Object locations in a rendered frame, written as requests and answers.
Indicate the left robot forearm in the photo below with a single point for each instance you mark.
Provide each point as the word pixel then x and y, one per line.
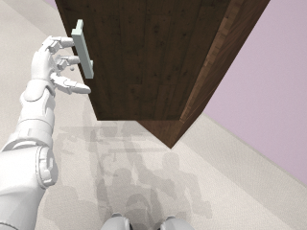
pixel 36 122

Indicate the robot left hand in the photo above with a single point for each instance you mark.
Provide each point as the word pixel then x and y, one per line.
pixel 44 65

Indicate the robot left upper arm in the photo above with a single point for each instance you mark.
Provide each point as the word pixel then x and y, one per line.
pixel 25 174

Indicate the handle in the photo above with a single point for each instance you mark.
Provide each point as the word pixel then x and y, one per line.
pixel 80 45

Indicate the right robot thigh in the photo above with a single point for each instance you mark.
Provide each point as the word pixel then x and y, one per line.
pixel 176 224

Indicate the robot right shin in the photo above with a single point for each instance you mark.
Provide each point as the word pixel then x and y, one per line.
pixel 170 217

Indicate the cupboard door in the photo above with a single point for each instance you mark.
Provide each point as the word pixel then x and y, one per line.
pixel 147 54

